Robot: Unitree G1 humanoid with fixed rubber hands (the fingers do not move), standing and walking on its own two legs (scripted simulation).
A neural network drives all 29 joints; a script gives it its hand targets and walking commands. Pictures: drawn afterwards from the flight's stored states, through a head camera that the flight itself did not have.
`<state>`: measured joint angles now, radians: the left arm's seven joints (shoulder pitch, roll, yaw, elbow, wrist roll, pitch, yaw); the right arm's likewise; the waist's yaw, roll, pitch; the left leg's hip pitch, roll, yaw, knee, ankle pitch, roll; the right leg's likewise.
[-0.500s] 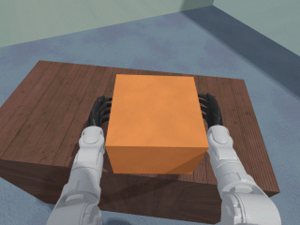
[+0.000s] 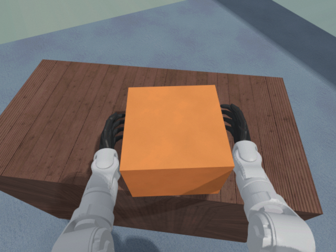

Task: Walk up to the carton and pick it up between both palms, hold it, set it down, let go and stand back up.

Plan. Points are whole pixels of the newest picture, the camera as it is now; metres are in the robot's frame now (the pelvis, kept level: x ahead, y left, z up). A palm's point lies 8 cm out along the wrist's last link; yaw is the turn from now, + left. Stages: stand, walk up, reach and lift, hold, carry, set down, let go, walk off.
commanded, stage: set down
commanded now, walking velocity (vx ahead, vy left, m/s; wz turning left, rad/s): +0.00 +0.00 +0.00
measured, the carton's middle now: (173, 141) +0.41 +0.04 -0.02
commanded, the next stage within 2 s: none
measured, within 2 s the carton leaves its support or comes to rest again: neither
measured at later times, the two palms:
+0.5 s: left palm (109, 145) +0.36 +0.20 +0.02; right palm (240, 136) +0.42 -0.12 +0.03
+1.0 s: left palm (109, 145) +0.36 +0.20 +0.02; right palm (240, 136) +0.42 -0.12 +0.03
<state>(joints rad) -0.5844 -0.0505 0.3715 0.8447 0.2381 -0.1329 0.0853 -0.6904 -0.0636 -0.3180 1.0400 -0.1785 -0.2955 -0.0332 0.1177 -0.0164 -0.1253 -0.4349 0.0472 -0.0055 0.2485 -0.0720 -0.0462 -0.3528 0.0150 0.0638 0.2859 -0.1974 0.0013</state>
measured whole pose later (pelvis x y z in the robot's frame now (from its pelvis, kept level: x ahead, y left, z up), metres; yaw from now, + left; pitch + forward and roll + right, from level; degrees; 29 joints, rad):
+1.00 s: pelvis -0.01 +0.00 +0.00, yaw +0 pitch +16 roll +0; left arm -0.66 -0.07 0.49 0.97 0.32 -0.24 0.08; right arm -0.75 -0.07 -0.45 1.11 -0.34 -0.36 -0.02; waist 0.12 -0.01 -0.12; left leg -0.45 0.05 0.00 0.25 -0.07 -0.05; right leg -0.38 0.01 0.06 0.30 -0.19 0.00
